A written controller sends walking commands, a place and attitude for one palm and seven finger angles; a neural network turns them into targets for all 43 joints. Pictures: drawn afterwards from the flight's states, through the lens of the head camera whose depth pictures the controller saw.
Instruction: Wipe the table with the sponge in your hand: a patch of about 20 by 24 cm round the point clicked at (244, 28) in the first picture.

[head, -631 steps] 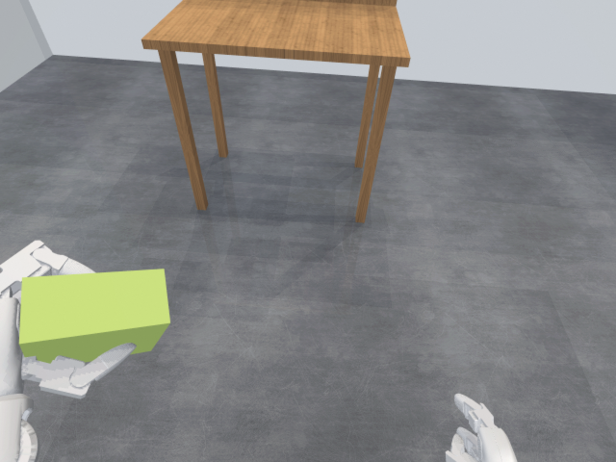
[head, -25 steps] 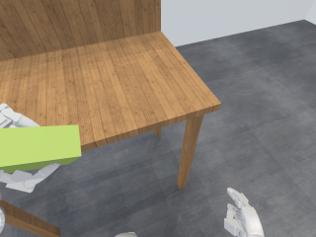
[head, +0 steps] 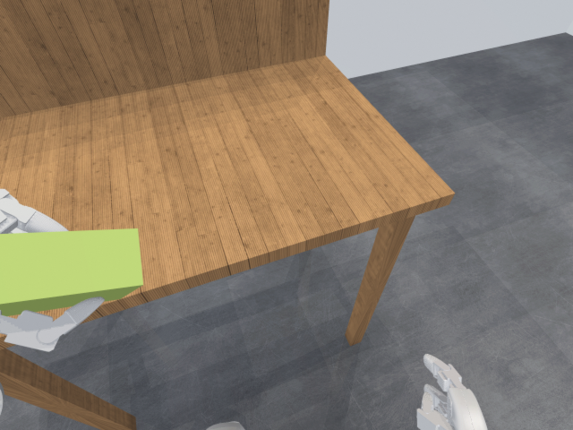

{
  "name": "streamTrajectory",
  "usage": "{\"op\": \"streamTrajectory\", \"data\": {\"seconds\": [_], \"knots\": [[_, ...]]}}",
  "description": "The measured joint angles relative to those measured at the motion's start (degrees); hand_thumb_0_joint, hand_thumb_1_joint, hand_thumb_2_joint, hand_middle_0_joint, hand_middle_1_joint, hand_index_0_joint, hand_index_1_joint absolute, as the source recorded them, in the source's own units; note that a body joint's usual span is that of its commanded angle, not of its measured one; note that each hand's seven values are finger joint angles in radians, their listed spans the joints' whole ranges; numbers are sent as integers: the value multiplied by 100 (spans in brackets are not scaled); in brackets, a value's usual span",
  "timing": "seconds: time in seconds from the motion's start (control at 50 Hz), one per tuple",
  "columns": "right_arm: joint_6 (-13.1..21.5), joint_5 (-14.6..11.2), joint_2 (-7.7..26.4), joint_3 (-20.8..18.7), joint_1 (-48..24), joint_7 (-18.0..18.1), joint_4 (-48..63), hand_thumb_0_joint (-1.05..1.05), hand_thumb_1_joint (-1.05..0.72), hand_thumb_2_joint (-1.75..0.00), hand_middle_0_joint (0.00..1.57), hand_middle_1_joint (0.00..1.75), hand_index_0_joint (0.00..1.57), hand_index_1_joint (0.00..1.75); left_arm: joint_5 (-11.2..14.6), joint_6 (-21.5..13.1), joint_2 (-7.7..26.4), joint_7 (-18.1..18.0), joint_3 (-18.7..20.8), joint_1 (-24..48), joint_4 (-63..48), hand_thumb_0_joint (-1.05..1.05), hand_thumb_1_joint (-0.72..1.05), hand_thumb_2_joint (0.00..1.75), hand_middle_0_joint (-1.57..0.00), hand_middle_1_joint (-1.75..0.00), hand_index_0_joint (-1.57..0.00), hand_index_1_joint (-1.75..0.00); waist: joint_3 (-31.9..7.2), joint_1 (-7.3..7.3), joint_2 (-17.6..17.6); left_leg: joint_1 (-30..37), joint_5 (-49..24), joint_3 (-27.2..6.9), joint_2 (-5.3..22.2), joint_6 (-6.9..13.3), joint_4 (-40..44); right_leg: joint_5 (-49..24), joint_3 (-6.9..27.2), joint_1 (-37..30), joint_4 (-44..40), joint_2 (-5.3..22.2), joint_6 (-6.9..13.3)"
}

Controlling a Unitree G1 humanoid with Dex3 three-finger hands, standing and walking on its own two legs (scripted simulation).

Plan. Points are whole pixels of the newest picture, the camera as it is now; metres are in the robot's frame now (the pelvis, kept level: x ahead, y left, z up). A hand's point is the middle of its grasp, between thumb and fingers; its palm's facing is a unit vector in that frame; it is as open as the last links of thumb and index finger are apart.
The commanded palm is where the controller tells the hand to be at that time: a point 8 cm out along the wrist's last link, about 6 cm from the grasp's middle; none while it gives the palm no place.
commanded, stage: shuffle to correct the standing spot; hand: left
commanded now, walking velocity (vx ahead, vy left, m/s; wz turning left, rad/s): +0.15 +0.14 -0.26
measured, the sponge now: (87, 271) +0.24 +0.21 +0.18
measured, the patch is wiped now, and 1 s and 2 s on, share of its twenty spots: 0.00 0.00 0.00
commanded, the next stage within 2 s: come to a stop and stand still in 0.32 s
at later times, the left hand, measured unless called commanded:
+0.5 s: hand out of the picture +0.25 +0.30 +0.20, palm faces +0.41 -0.79 -0.46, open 9.7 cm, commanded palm +0.20 +0.34 +0.20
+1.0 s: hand out of the picture +0.29 +0.33 +0.18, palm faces +0.37 -0.84 -0.39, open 9.7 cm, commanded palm +0.24 +0.37 +0.20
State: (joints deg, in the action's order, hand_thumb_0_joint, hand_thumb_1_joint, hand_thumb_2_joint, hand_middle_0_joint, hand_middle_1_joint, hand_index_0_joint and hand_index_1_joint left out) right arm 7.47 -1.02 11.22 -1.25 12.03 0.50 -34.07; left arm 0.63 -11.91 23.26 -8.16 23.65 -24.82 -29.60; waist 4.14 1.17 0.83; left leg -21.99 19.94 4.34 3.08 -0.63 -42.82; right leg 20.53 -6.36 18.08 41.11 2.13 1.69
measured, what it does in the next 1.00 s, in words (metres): steps to the left: right foot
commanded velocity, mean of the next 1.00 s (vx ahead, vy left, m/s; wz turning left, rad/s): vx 0.06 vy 0.03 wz -0.01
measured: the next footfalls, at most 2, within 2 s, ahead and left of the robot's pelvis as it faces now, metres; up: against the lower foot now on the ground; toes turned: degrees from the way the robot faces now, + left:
right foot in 0.40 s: +0.06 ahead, -0.02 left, +0.00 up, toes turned -5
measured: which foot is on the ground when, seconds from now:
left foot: down 0.00-1.00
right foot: down 0.00-0.20, up 0.22-0.38, down 0.40-1.00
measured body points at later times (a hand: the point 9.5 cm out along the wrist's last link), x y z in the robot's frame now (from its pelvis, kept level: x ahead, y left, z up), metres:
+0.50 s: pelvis +0.03 +0.06 +0.01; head +0.04 +0.05 +0.46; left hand +0.22 +0.34 +0.22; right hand +0.19 -0.16 -0.09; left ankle +0.05 +0.18 -0.69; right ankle +0.02 -0.01 -0.72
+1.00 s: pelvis +0.07 +0.10 +0.02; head +0.08 +0.10 +0.47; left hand +0.27 +0.38 +0.21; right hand +0.25 -0.12 -0.05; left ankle +0.10 +0.21 -0.72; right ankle +0.02 -0.01 -0.72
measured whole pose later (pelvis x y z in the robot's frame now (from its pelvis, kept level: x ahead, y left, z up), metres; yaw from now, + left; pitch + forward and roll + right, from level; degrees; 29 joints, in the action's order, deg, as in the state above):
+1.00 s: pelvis +0.07 +0.10 +0.02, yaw -3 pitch +0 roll -1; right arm 5.9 -0.3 10.1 1.9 9.4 2.7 -34.0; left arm 1.8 -8.2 20.5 -8.0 20.0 -25.9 -27.6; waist 1.5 -1.2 -0.1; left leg -15.9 11.7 5.3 2.9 0.4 -27.6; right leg 16.6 -4.1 8.1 24.7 0.0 0.4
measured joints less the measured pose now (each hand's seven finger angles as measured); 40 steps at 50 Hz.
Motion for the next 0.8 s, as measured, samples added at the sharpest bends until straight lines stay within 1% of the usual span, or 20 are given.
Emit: {"op": "streamTrajectory", "data": {"seconds": [0.04,0.08,0.1,0.14,0.18,0.2,0.24,0.28,0.3,0.34,0.4,0.42,0.46,0.5,0.54,0.56,0.6,0.66,0.72,0.8], "knots": [[-120,0,-1,14,20,-55,-138,1,-91,-90,20,30,20,29,55,-21,-80,28,-38,-96,15,0,-45,101,-79,-134,-78,-135,-54,-68,11,-277,307,-74,-133,-70,-887,45,44,-71,-126,66,11],[-221,22,11,65,54,-74,-249,1,-91,-90,20,30,20,29,59,-44,-159,35,-46,-189,78,0,-45,101,-79,-134,-78,-135,-94,-154,-50,-428,376,-72,-164,-86,-1268,-28,125,-167,-350,145,-55],[-254,32,9,91,72,-69,-286,1,-91,-90,20,30,20,29,49,-46,-182,24,-41,-216,122,0,-45,101,-79,-134,-78,-135,-99,-201,-112,-382,362,-36,-147,-64,-1068,-78,182,-205,-437,198,-104],[-276,65,15,118,116,-41,-302,1,-90,-90,20,30,20,29,26,-24,-227,-4,-53,-212,194,0,-45,101,-79,-134,-78,-135,-89,-257,-220,-91,25,38,-109,-13,-170,-104,262,-261,-486,308,-205],[-227,68,95,88,196,5,-211,1,-90,-90,20,30,21,30,11,31,-289,-6,-129,-124,191,0,-45,101,-79,-134,-78,-135,-93,-279,-174,284,-293,47,-52,38,748,19,257,-239,-296,347,-315],[-183,54,125,47,191,43,-175,1,-90,-90,20,30,21,30,10,45,-304,-2,-161,-31,175,0,-45,101,-79,-134,-78,-135,-61,-288,-150,314,-682,51,-48,55,861,137,267,-176,-87,368,-340],[-139,30,36,-4,54,105,-219,1,-90,-90,20,30,21,30,-18,47,-277,2,-168,188,269,0,-45,101,-79,-134,-78,-135,54,-323,-298,272,-608,178,-142,96,578,670,487,50,631,366,-293],[-96,43,-74,1,-38,118,-226,1,-90,-90,20,30,20,29,-57,96,-263,26,-176,317,400,0,-45,101,-79,-134,-78,-135,56,-238,-335,281,-472,187,-197,143,572,874,502,285,1323,239,-236],[-63,40,-123,20,-65,114,-216,1,-90,-90,20,30,20,29,-71,128,-257,33,-176,335,406,0,-45,101,-79,-134,-78,-135,42,-194,-331,300,-477,178,-214,161,641,852,450,353,1462,177,-221],[8,39,-196,82,-78,96,-168,1,-91,-90,20,30,20,29,-64,139,-237,35,-165,262,303,0,-45,102,-79,-134,-78,-135,-11,-124,-292,332,-558,162,-219,168,806,781,289,345,1243,63,-205],[58,44,-224,194,-14,81,-53,1,-90,-90,20,30,20,29,-22,69,-140,24,-116,2,72,0,-45,102,-79,-134,-78,-135,-140,-107,-191,310,-570,177,-188,143,869,427,28,-59,-103,-98,-175],[46,51,-196,215,2,88,-29,1,-90,-90,20,30,21,29,-17,33,-119,26,-105,-60,52,0,-45,102,-79,-134,-78,-135,-172,-107,-106,269,-512,163,-152,132,783,57,-11,-164,-420,-160,-11],[-43,64,-129,201,32,95,-81,1,-90,-90,20,30,21,30,-5,5,-121,49,-131,-102,122,0,-45,102,-79,-134,-78,-135,-245,-139,56,111,37,71,-110,118,279,-130,-61,-229,-532,-235,198],[-139,51,-68,174,65,72,-202,1,-90,-90,20,30,21,30,44,30,-179,62,-163,-80,265,0,-45,102,-79,-134,-78,-135,-302,-237,20,-147,277,-21,-208,26,-599,-110,9,-311,-641,-197,237],[-196,52,17,185,85,67,-294,1,-90,-90,20,30,21,30,65,58,-291,26,-193,-35,445,0,-45,102,-79,-134,-78,-135,-300,-292,-54,-267,343,-28,-245,-25,-955,-159,88,-451,-838,-130,199],[-208,62,54,194,91,77,-315,1,-90,-90,20,30,21,30,58,72,-342,0,-212,-2,523,0,-45,102,-79,-134,-78,-135,-278,-303,-99,-241,280,10,-230,-30,-806,-190,118,-516,-920,-90,169],[-201,91,116,195,83,113,-323,1,-90,-90,20,30,21,30,43,113,-418,-48,-264,60,592,0,-45,102,-79,-134,-78,-135,-199,-303,-185,-33,-66,85,-194,-3,-70,-198,153,-622,-982,-23,103],[-148,99,249,118,59,165,-206,1,-90,-90,20,30,21,30,52,186,-503,-78,-401,74,395,0,-45,102,-79,-134,-78,-135,-88,-262,-91,458,-1066,11,-72,89,1113,-10,114,-684,-752,-102,0],[-168,48,163,14,-109,230,-225,1,-90,-90,20,30,20,29,44,192,-402,-42,-468,134,251,0,-45,102,-79,-134,-78,-135,-12,-231,-237,532,-634,61,-122,86,1019,58,183,-697,-591,-40,-80],[-84,69,24,101,-213,246,-65,1,-91,-90,20,30,20,29,26,146,-220,-8,-363,49,124,0,-45,102,-79,-134,-78,-135,-77,-153,-237,512,-689,56,-89,95,1163,-53,187,-769,-939,-99,-76]]}}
